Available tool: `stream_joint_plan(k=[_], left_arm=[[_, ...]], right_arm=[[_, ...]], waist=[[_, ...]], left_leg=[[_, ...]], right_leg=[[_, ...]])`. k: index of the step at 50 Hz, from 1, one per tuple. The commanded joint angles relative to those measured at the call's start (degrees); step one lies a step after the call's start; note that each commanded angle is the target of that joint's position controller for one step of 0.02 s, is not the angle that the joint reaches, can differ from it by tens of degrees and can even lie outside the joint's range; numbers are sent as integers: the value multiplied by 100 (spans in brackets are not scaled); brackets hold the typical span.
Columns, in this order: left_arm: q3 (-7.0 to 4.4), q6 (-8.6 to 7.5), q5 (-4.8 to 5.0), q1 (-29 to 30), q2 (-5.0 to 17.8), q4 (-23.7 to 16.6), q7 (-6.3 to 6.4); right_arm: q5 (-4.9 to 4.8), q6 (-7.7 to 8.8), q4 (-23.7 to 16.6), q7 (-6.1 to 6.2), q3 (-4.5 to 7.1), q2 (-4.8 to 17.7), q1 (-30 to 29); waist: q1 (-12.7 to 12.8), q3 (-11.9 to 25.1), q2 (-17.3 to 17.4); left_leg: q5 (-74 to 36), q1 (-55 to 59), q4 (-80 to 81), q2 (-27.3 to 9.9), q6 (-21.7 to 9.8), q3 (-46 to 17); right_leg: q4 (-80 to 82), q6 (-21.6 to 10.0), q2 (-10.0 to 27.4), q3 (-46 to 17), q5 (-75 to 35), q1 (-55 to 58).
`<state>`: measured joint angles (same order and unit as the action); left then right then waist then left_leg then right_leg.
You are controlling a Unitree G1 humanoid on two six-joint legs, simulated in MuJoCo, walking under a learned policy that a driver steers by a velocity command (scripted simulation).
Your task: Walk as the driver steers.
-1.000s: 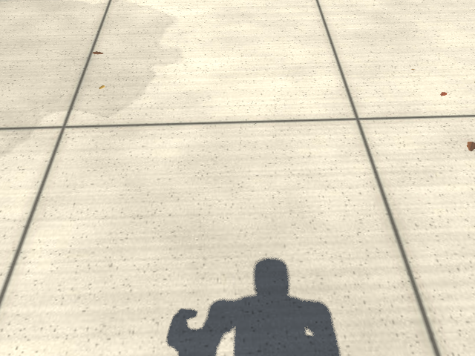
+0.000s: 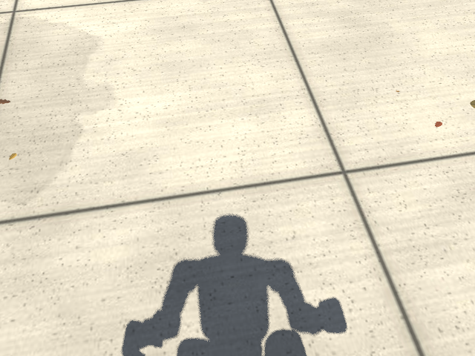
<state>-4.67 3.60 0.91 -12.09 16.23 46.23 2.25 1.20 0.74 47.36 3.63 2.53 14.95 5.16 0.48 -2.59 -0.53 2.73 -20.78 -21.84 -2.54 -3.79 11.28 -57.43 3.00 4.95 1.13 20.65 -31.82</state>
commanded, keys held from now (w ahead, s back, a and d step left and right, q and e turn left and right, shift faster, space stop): e+shift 0.14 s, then shift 0.02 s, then q+shift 0.22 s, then w+q+shift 0.40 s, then w+e+shift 0.22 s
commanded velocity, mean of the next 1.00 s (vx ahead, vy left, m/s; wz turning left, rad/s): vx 0.41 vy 0.00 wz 0.14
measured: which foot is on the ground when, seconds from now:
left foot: down 0.00-0.14, up 0.16-0.88, down 0.90-1.00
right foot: up 0.00-0.12, down 0.14-0.90, up 0.92-1.00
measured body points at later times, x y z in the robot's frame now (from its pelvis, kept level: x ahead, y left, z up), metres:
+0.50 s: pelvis +0.02 -0.06 +0.01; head +0.02 -0.07 +0.46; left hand +0.17 +0.18 -0.09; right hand +0.07 -0.34 -0.13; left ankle +0.04 +0.10 -0.67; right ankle -0.02 -0.13 -0.74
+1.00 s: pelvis +0.25 +0.11 -0.03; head +0.28 +0.14 +0.42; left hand +0.22 +0.39 -0.17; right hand +0.43 -0.12 -0.14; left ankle +0.29 +0.21 -0.74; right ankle +0.10 -0.11 -0.61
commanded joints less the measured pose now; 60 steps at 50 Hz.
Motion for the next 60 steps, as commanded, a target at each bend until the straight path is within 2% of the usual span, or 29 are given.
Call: stream_joint_plan(k=[1, 4, 6, 7, 8, 9, 10, 11, 13, 14, 15, 19, 21, 24, 29, 40, 42, 43, 44, 45, 46, 47, 48, 49, 50, 51, 52, 56, 60], left_arm=[[-127, -14, 2, -355, 388, -345, -63], [-212, 50, 16, -495, 484, -403, -162], [-307, 82, 5, -946, 550, -244, -186], [-390, 73, -40, -1193, 767, -211, -138], [-481, 51, -95, -1195, 1432, -394, -38], [-430, -155, -354, -1001, 1473, -538, -72], [-394, -335, -399, -521, 1378, -624, -82], [-330, -440, -299, -102, 1165, -680, -72], [-26, -524, -184, 318, 343, -641, -49], [109, -557, -228, 195, -9, -488, -44], [153, -587, -284, 61, -103, -356, -35], [-57, -502, -262, -47, 704, -297, 170], [-164, -492, -126, -441, 864, -230, 195], [-194, -668, -75, -553, 728, -104, 194], [-238, -916, -134, -466, 564, -84, 99], [-337, -853, -72, -558, 853, 41, -169], [-348, -845, 1, -650, 1055, 173, -237], [-360, -819, 56, -630, 1225, 250, -243], [-320, -779, 76, -442, 1293, 304, -241], [-211, -806, 40, -424, 1153, 325, -217], [81, -842, -93, -698, 78, 200, -211], [158, -1119, 261, -729, -28, -32, -174], [0, -1202, 554, 138, 521, -257, -134], [8, -1221, 544, 169, 395, -284, -91], [24, -1193, 335, 114, 291, -216, -22], [-17, -1093, 237, -218, 287, -105, -38], [-32, -960, 287, -562, 203, 28, -125], [-43, -601, 315, -408, 2, 79, -313], [-26, -612, 233, 432, 29, -226, -394]], right_arm=[[-53, -4, -375, 36, 297, 1046, -388], [-160, -75, -323, -50, 359, 1109, -420], [-263, -152, -270, -100, 350, 922, -469], [-280, -214, -148, -161, 325, 697, -244], [-94, -235, -281, -220, 284, 425, -62], [-49, -151, -551, -193, 320, 517, -795], [-146, -147, -545, -178, 364, 682, -891], [-152, -157, -352, -152, 387, 707, -600], [-26, -206, 118, -140, 388, 606, -38], [-72, -219, 317, -177, 376, 502, 212], [-161, -228, 418, -202, 366, 445, 280], [-217, -207, -13, -241, 368, 676, -463], [-292, -221, -150, -306, 382, 762, -475], [-339, -125, -186, -363, 451, 732, -318], [-362, 44, -196, -501, 445, 391, -150], [-419, 64, -623, -798, 176, 189, -679], [-361, 57, -581, -769, 198, 312, -457], [-355, 43, -518, -734, 291, 539, -33], [-393, 47, -241, -701, 483, 871, 1075], [-398, 28, 220, -604, 765, 1421, 2471], [-309, 88, 373, -511, 836, 2029, 2589], [-212, 301, 142, -539, 680, 1859, 2561], [-170, 456, 131, -655, 518, 1185, 2244], [-198, 543, 250, -712, 469, 988, 2088], [-206, 596, 284, -735, 397, 744, 1657], [-73, 631, 254, -737, 270, 288, 1166], [47, 655, 277, -719, 188, -18, 950], [17, 726, 485, -519, 168, 61, 1017], [71, 722, 579, -261, 154, 156, 1431]], waist=[[107, 1002, 769], [204, 986, 864], [432, 873, 543], [473, 448, -183], [56, 84, -1857], [291, 271, -1495], [77, 286, -1001], [-108, 438, -859], [-294, 804, -656], [-333, 901, -608], [-279, 799, -599], [131, 334, -764], [418, 423, -749], [412, -26, -583], [278, -48, -433], [139, -734, -234], [-122, -706, -361], [-448, -495, -565], [-1153, 34, -651], [-1796, 785, -459], [-1243, 990, 1497], [-1078, 2403, 1716], [-1234, 1659, 695], [-986, 959, 637], [-688, 665, 408], [-328, 434, 589], [-111, 374, 804], [21, -115, 437], [-179, -702, 303]], left_leg=[[668, 595, 1108, -1656, -910, -819], [1008, 867, 934, -1789, -683, -645], [1476, 648, 184, -1521, -238, -313], [1890, -90, -928, -1047, 216, 79], [3484, -2011, -2867, -160, 798, 285], [3482, -2286, -3730, 160, 721, -943], [2748, -2257, -4092, 83, 562, -1205], [2130, -2094, -4120, -17, 474, -1267], [1393, -1417, -4328, -117, 552, -1273], [1187, -1035, -4300, -113, 593, -1312], [1063, -936, -4102, -76, 629, -1415], [1279, -1510, -3150, 35, 772, -1477], [1423, -2138, -3233, -167, 736, -1419], [1449, -3154, -3473, -333, 526, -1636], [798, -3354, -3767, -601, 336, -1423], [446, -2659, -2773, -784, -194, -756], [1104, -1560, -2448, -347, -408, -455], [1643, -838, -2388, -13, -495, -250], [1481, 639, -2008, 349, -641, -83], [1005, 2942, -1900, 569, -740, -280], [2827, 4089, -1336, -778, -912, -2765], [4799, 4300, 321, -1769, -1282, -5641], [4455, 3799, 897, -1903, -844, -5215], [3984, 3101, 835, -2007, -764, -4659], [3539, 2364, 729, -1898, -603, -4131], [2926, 1623, 564, -1674, -352, -3376], [2207, 1126, 517, -1488, -62, -2746], [636, 855, 1043, -1124, 348, -1062], [-812, 1190, 1571, -698, 643, 48]], right_leg=[[615, -160, 9, 250, -161, 854], [1514, -483, -90, 463, -113, 1286], [2712, -869, -314, 507, -557, 1925], [3625, -1215, 25, -382, -1074, 2253], [3803, -1870, 1396, -2691, -2648, 2777], [4228, -2380, 1699, -3220, -2079, 2012], [4307, -2032, 1446, -2471, -1875, 2000], [4237, -1621, 1207, -1912, -1836, 1998], [4044, -1260, 846, -995, -2290, 1948], [4036, -1207, 716, -637, -2373, 1906], [4068, -1193, 672, -414, -2328, 1979], [4107, -1373, 1152, -546, -2223, 2787], [4688, -1537, 1643, -1215, 131, 3438], [5142, -1376, 1934, -1519, 1330, 4024], [5203, -1051, 1646, -277, 559, 4076], [5307, -939, 1545, 1607, -645, 3774], [5003, -1045, 1568, 1729, -2408, 3515], [4326, -1092, 1592, 1768, -3926, 3465], [2974, -1072, 1490, 1852, -5265, 3103], [1174, -884, 1217, 1787, -5190, 1836], [-1650, -489, 441, 1423, 515, -303], [-3073, -563, -446, -796, 1484, -826], [-3201, -644, -362, -1113, 750, -1405], [-3014, -741, -143, -1032, 144, -1710], [-2818, -790, 206, -1064, -362, -1564], [-2673, -833, 468, -1101, -984, -1260], [-2668, -864, 610, -1145, -1398, -912], [-2126, -812, 641, -987, -1944, -1276], [-786, -829, 226, -356, -2831, -1639]])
